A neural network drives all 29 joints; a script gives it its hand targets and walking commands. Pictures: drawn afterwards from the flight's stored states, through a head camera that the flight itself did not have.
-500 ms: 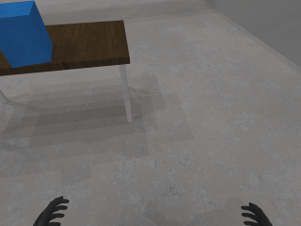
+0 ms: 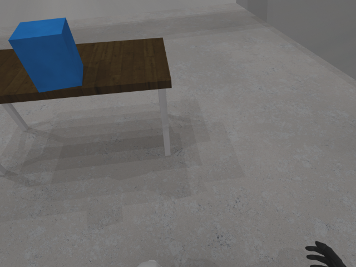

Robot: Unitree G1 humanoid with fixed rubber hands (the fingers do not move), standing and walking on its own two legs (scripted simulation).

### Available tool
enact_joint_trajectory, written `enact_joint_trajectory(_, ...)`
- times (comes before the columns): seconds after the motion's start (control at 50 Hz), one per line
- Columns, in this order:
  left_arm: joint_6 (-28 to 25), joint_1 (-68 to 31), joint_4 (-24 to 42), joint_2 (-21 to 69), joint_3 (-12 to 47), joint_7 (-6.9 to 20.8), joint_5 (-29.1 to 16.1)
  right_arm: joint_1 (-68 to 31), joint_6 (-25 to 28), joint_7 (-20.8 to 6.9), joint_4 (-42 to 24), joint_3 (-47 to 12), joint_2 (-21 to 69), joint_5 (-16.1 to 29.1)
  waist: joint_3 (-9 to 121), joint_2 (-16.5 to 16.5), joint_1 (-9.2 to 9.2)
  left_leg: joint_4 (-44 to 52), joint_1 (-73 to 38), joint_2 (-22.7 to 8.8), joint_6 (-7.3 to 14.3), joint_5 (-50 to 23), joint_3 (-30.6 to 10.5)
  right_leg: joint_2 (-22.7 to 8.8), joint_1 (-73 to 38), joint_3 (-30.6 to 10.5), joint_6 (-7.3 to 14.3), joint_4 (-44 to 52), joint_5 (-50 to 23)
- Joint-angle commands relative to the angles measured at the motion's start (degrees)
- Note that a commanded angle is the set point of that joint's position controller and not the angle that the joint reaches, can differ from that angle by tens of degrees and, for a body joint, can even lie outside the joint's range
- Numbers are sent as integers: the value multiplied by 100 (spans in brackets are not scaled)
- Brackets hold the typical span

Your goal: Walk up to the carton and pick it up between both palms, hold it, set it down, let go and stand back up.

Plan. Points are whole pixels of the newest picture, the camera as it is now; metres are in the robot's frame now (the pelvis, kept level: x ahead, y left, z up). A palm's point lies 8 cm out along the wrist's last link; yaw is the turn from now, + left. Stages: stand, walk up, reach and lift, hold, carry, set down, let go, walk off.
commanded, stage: walk up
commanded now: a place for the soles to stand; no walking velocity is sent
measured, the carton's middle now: (52, 55) +1.02 +0.64 +0.01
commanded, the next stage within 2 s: none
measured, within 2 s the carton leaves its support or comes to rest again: neither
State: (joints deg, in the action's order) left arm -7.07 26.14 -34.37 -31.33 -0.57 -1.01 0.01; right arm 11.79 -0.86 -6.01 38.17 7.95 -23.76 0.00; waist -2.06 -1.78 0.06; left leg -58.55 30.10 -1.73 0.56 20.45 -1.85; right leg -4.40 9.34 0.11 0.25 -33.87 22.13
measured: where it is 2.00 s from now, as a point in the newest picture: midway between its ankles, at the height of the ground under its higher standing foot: (123, 236)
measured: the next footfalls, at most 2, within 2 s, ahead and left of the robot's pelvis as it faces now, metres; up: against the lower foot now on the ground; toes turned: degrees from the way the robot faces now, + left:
left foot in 0.12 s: +0.16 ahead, +0.17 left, +0.00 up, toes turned +1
right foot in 0.82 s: +0.30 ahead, +0.02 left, +0.00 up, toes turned +4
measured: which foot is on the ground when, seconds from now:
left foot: up 0.00-0.10, down 0.12-0.80, up 0.82-1.00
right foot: down 0.00-0.12, up 0.14-0.80, down 0.82-1.00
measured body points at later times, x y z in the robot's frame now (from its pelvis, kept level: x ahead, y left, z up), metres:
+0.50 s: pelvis +0.09 +0.16 +0.02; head +0.12 +0.18 +0.47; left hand +0.18 +0.51 -0.07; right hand +0.18 -0.17 -0.06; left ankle +0.12 +0.17 -0.72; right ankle +0.15 -0.03 -0.64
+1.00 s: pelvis +0.20 +0.22 +0.00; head +0.21 +0.22 +0.45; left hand +0.25 +0.58 -0.06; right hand +0.34 -0.09 -0.08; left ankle +0.21 +0.37 -0.67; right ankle +0.26 +0.02 -0.72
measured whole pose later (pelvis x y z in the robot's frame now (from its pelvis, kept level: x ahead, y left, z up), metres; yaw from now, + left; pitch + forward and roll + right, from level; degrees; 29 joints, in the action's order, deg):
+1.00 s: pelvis +0.20 +0.22 +0.00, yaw +8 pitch -2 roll -2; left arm -5.1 21.3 -36.8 -29.5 -1.3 -4.4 0.0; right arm 19.3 -0.5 -6.0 37.7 7.1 -24.2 0.0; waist -2.6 -2.0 -0.4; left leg -59.3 28.4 -1.0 -0.9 24.9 -6.6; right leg -7.1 14.8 0.9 2.2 -30.1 14.3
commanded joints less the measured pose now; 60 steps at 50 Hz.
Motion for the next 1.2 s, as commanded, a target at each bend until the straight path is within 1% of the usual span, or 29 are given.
enact_joint_trajectory(0.0,-161,-462,129,-1477,-858,-172,150,-504,66,-227,-719,192,-958,-234,-386,1055,-39,1312,-238,-408,-39,-443,-117,-1318,725,-338,1069,1460,-1268)
enact_joint_trajectory(0.04,-81,-1017,216,-1474,-840,-170,134,452,84,-207,-340,298,-1127,-235,191,1023,-671,1859,-1829,-276,175,-769,323,-1214,1351,-62,840,819,-770)
enact_joint_trajectory(0.08,-31,-981,264,-957,-604,-191,206,2110,119,-39,168,463,-1477,-276,793,-657,-1430,2343,-3354,220,170,-229,131,-558,2132,348,541,-2083,-860)
enact_joint_trajectory(0.1,-26,-527,243,-296,-397,-196,190,2069,164,64,121,515,-1788,-289,540,-2022,-1225,3245,-3357,-196,259,604,-985,78,3044,432,372,-3364,1048)
enact_joint_trajectory(0.12,36,-183,258,-368,-350,-210,-29,1426,240,149,-226,509,-2172,-220,608,-2508,-879,4514,-2925,-1197,467,1336,-3493,520,3684,190,230,-3926,1513)
enact_joint_trajectory(0.16,146,-276,-74,-1065,-461,-233,68,615,177,159,-312,476,-2185,-70,121,-1468,-460,5066,-1635,-1154,237,3114,-3724,95,3017,-428,330,-3967,761)
enact_joint_trajectory(0.2,207,61,-407,-1197,-565,-156,7,387,188,176,-461,305,-1642,-140,8,-663,-178,4669,-1539,-592,67,1787,-2653,-95,2655,-262,195,-3398,-144)
enact_joint_trajectory(0.24,239,107,-512,-1013,-619,-122,36,616,262,165,-611,201,-1424,-155,277,-684,-138,4503,-1560,-471,-7,605,-1991,-64,2389,-144,137,-2969,-568)
enact_joint_trajectory(0.38,331,-316,-482,-933,-660,-75,67,987,237,132,-614,180,-1482,-195,147,-710,-387,5010,-2053,-403,289,1416,-1990,-6,3075,68,-90,-2572,-929)
enact_joint_trajectory(0.4,349,-191,-566,-970,-622,-78,86,1061,251,139,-610,148,-1332,-164,230,-620,-433,5013,-2466,-391,-102,1131,-1954,-46,3114,33,-71,-2515,-1079)
enact_joint_trajectory(0.48,275,-636,-365,-715,-489,-112,25,1569,211,194,-493,143,-1180,-188,510,-472,-651,4473,-3689,-407,353,-913,-1774,30,3365,64,-55,-1474,-695)
enact_joint_trajectory(0.6,286,-533,-394,-711,-473,-227,-10,1721,162,306,-377,183,-1177,-189,661,-502,-687,3961,-4238,-358,-562,-4202,-1384,170,2969,264,182,-948,-664)
enact_joint_trajectory(0.66,254,-586,-335,-521,-434,-278,-19,1586,156,315,-465,159,-1098,-221,389,-611,-567,3941,-3516,-307,-480,-4484,-1294,235,2328,328,337,-412,-810)
enact_joint_trajectory(0.7,252,-261,-434,-495,-449,-312,-38,1187,128,326,-570,163,-1108,-244,522,-491,-307,3550,-3039,-216,-636,-4957,-980,244,1449,350,458,113,-985)
enact_joint_trajectory(0.74,246,1432,-909,-671,-683,-401,-71,286,142,326,-860,140,-1071,-173,667,-241,650,2177,-1312,395,-1258,-5780,-301,502,-1232,779,575,1015,-1676)
enact_joint_trajectory(0.76,256,2144,-1150,-846,-886,-461,-71,-177,163,328,-999,126,-903,-163,715,446,1168,751,72,1016,-1613,-4703,332,197,-2746,761,882,1308,-2390)
enact_joint_trajectory(0.78,276,2047,-1087,-1101,-1055,-546,-29,-24,231,342,-1132,35,-628,-182,983,2007,1302,-1598,1505,990,-1030,1323,-327,-1874,-2901,-1653,1553,1012,-2589)
enact_joint_trajectory(0.8,291,311,-535,-1268,-877,-561,21,542,101,320,-884,69,-1052,-234,409,504,351,-1931,1271,310,-595,1194,-1139,-2717,-612,-3048,1859,1817,675)
enact_joint_trajectory(0.82,213,-924,-73,-1489,-934,-596,5,1155,80,234,-599,185,-1492,-140,-47,428,-234,-2502,773,187,-527,1019,-1426,-2906,596,-3156,1998,2391,1395)
enact_joint_trajectory(0.84,94,-1400,-34,-1282,-840,-589,33,987,44,182,-537,211,-1544,-113,-847,493,-388,-2730,1018,-103,-329,1531,-2073,-2830,1306,-2796,1862,2205,959)
enact_joint_trajectory(0.88,15,-1685,87,-1117,-755,-478,102,1572,6,7,-249,239,-1312,-52,-649,665,-749,-1794,32,-22,-360,274,-1338,-1654,1998,-969,1367,1981,333)
enact_joint_trajectory(0.94,51,-1058,-101,-1289,-846,-289,388,1291,50,-167,-255,133,-1021,-31,-20,1739,-375,1202,-1082,-221,-97,311,59,-707,1831,161,905,1468,1111)
enact_joint_trajectory(0.98,55,-987,-148,-1257,-822,-190,339,1408,90,-101,-61,184,-965,-111,-123,1182,-407,2288,-1509,-234,-87,-414,413,-604,1714,191,881,683,1147)
enact_joint_trajectory(1.02,176,-657,-102,-747,-562,-188,296,2433,139,106,302,363,-1278,-244,483,-725,-940,2864,-2798,226,9,-82,484,-249,2188,532,644,-1681,872)
enact_joint_trajectory(1.04,217,-343,-158,-270,-399,-209,191,2404,177,203,235,421,-1669,-350,486,-2031,-910,3039,-2931,-32,143,505,-513,167,3059,518,398,-2772,1637)
enact_joint_trajectory(1.06,205,-556,-5,-6,-268,-209,44,2059,247,260,-94,457,-2139,-345,269,-2623,-902,4262,-2217,-1131,438,2322,-3317,708,3883,-76,183,-3913,1809)
enact_joint_trajectory(1.08,230,-788,56,-711,-428,-253,51,1438,228,292,-216,463,-2469,-220,-38,-1989,-559,5246,-1186,-1578,942,4140,-4755,532,3555,-847,351,-4071,1488)
enact_joint_trajectory(1.12,238,-774,-386,-1082,-468,-189,84,918,252,300,-360,392,-2095,-184,-545,-761,-340,4762,-1589,-1372,684,3200,-3733,16,3805,-473,207,-3843,201)
enact_joint_trajectory(1.18,108,-225,-426,-911,-570,-98,82,1191,290,264,-438,164,-1452,-201,100,-818,-268,3658,-1968,-793,1103,321,-2130,15,2947,40,103,-2477,78)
